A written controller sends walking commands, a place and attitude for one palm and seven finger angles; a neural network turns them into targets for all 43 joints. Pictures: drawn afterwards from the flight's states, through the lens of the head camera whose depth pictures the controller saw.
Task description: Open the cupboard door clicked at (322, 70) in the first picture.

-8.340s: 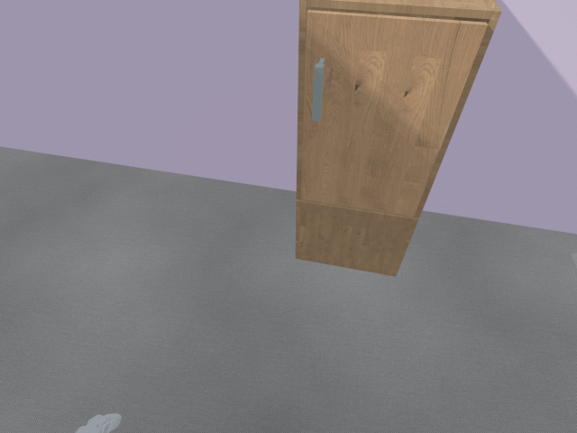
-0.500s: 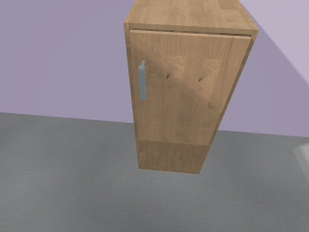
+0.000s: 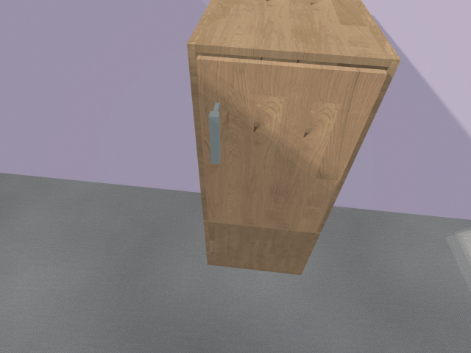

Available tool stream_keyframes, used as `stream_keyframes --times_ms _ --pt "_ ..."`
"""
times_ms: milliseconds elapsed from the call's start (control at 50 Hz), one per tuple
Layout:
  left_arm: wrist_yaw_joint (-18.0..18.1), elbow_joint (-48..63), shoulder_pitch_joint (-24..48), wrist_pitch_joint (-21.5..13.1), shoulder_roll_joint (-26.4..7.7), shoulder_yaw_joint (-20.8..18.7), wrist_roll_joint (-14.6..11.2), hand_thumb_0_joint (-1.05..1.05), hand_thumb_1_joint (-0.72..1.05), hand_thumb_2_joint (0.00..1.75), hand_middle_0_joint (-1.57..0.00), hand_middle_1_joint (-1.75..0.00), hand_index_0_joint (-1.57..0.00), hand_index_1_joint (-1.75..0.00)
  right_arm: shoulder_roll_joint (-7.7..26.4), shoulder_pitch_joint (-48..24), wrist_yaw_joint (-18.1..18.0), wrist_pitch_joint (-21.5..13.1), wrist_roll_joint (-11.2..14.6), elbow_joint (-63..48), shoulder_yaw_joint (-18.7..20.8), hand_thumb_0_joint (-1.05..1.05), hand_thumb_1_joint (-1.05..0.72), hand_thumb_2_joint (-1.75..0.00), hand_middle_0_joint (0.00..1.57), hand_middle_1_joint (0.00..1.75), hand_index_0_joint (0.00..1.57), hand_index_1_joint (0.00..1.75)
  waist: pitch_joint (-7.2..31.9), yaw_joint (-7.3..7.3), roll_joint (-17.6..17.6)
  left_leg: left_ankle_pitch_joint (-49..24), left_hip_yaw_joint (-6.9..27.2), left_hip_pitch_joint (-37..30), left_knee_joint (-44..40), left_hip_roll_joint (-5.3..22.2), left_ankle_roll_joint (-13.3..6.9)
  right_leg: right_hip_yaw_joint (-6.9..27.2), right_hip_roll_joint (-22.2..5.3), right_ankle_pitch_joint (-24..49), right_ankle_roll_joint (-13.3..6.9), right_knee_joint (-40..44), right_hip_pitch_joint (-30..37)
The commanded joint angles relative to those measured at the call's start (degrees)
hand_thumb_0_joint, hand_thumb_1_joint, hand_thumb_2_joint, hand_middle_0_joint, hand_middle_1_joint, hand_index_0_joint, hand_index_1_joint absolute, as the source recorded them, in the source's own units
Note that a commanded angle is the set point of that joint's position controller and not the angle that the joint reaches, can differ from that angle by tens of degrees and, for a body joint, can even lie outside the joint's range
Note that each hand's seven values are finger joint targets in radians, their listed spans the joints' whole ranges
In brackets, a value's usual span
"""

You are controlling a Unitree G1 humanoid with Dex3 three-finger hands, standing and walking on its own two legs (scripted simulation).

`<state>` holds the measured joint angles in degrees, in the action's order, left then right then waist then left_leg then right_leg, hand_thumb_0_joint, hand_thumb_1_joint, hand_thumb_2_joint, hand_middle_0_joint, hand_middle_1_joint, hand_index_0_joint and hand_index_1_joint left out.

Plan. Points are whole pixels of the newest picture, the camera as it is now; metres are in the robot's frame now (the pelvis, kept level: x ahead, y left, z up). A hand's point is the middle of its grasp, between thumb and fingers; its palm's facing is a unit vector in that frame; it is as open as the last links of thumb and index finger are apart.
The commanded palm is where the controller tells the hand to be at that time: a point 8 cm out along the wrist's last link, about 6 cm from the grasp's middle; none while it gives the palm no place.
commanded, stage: come to a stop and stand still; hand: left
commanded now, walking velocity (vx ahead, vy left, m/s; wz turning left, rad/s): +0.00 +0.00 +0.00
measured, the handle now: (216, 134) +0.58 +0.09 +0.04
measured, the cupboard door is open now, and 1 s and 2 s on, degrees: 0 0 0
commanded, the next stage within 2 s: look again from close up in 1.54 s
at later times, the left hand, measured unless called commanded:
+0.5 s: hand out of the picture +0.09 +0.15 -0.17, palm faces +0.01 -0.98 -0.21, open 7.3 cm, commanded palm none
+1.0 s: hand out of the picture +0.08 +0.13 -0.17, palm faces +0.02 -0.98 -0.21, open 7.3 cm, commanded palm none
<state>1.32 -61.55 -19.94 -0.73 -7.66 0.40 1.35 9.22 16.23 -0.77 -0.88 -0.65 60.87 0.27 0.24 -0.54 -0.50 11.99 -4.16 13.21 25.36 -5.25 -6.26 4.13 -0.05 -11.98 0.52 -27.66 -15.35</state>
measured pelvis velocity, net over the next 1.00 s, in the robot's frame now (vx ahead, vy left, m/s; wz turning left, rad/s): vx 0.07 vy -0.05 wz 0.00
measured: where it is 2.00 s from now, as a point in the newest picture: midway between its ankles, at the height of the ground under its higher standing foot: outside the picture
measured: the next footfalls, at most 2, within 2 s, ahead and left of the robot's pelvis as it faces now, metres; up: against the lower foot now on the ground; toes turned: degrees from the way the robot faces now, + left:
none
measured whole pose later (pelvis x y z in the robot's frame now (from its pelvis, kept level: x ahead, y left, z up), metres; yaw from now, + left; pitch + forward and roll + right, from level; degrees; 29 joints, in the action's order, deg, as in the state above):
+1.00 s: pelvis +0.07 -0.05 +0.00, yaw +0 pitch -1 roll +0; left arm 1.9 -61.8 -15.2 -1.0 -9.5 0.8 0.2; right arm 9.4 14.1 -2.0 -1.8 -0.3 64.2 -0.6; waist -1.9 -0.1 -0.1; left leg 16.7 -2.6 6.2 23.3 -2.1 -2.2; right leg 2.9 3.1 -16.5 -2.5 -25.8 -8.6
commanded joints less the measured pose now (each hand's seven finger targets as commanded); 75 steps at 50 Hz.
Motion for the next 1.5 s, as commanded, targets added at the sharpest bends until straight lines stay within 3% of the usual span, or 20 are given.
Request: stream_keyframes --times_ms 0,80,180,280,500,620,740,1080,1480 --pt "0.6 1.7 -3.5 -1.0 -5.0 -0.8 0.0 0.0 0.9 0.9 -0.2 -0.3 -0.2 -0.3 6.4 1.6 -0.6 -1.3 -0.1 -2.0 0.9 0.0 -0.9 -0.9 0.2 0.3 0.2 0.3 -5.0 0.26 -0.1 13.2 13.7 4.7 -11.6 11.7 2.2 3.7 -3.5 -1.6 -3.3 3.8 0.3" --pt "0.7 1.8 -2.2 -1.2 -5.3 -0.6 -0.3 0.0 0.9 0.9 -0.2 -0.3 -0.2 -0.3 5.9 2.5 -0.8 -1.8 0.0 -1.4 0.6 0.0 -0.9 -0.9 0.2 0.3 0.2 0.3 -3.1 0.52 0.1 4.8 11.7 1.9 -9.7 11.3 2.6 3.8 -4.1 3.6 -3.2 3.5 1.7" --pt "1.0 1.7 -1.2 -1.3 -6.1 -0.6 -0.6 0.0 0.9 0.9 -0.2 -0.3 -0.2 -0.3 5.6 3.5 -1.2 -2.4 0.2 -0.3 0.1 0.0 -0.9 -0.9 0.2 0.3 0.2 0.3 0.3 0.63 -0.3 -10.6 9.0 -2.8 -5.8 11.0 2.8 3.8 -4.5 10.1 -3.0 2.5 4.1" --pt "1.1 1.6 -0.1 -1.1 -6.5 -0.7 -0.8 0.0 0.9 0.9 -0.2 -0.3 -0.2 -0.3 5.6 3.7 -1.6 -2.4 0.2 0.6 0.0 0.0 -0.9 -0.9 0.2 0.3 0.2 0.3 0.1 0.71 1.0 -17.3 8.3 -4.8 -4.5 11.2 3.0 3.2 -4.3 12.0 -2.9 1.6 4.6" --pt "1.3 1.7 1.3 -0.8 -7.0 -0.7 -0.8 0.0 0.9 0.9 -0.2 -0.3 -0.2 -0.3 5.7 2.8 -1.8 -1.8 0.1 1.3 0.0 0.0 -0.9 -0.9 0.2 0.3 0.2 0.3 -1.6 0.85 -0.6 -17.3 7.8 -6.3 -4.3 11.2 3.3 3.7 -4.5 14.6 -3.4 2.0 4.8" --pt "1.2 1.8 1.6 -0.8 -7.3 -0.8 -0.9 0.0 0.9 0.9 -0.2 -0.3 -0.2 -0.3 6.1 2.2 -1.8 -1.8 0.0 1.4 0.1 0.0 -0.9 -0.9 0.2 0.3 0.2 0.3 -0.5 0.81 0.3 -18.0 7.6 -7.7 -4.2 11.2 3.4 3.9 -4.5 15.6 -3.5 2.3 5.5" --pt "1.3 2.0 1.5 -1.1 -8.0 -0.9 -0.8 0.0 0.9 0.9 -0.2 -0.3 -0.2 -0.3 6.3 1.6 -1.9 -1.7 0.1 1.5 0.2 0.0 -0.9 -0.9 0.2 0.3 0.2 0.3 -0.5 0.77 -0.6 -18.1 7.1 -7.9 -3.4 11.0 3.6 4.4 -5.0 20.3 -4.0 2.6 6.6" --pt "1.1 1.5 0.7 -1.3 -8.2 -0.7 -1.0 0.0 0.9 0.9 -0.2 -0.3 -0.2 -0.3 6.0 1.2 -1.7 -1.2 0.1 2.4 0.0 0.0 -0.9 -0.9 0.2 0.3 0.2 0.3 -2.8 0.69 -0.4 -7.1 7.3 -6.0 -5.4 10.8 4.1 5.7 -5.2 13.7 -4.2 6.6 6.0" --pt "0.9 0.9 0.0 -1.4 -7.7 -0.5 -1.0 0.0 0.9 0.9 -0.2 -0.3 -0.2 -0.3 6.0 2.2 -1.5 -1.2 0.1 2.8 -0.2 0.0 -0.9 -0.9 0.2 0.3 0.2 0.3 -3.6 0.59 0.3 -4.2 7.9 -4.5 -6.6 10.8 4.2 6.0 -4.5 7.3 -4.2 8.0 4.8"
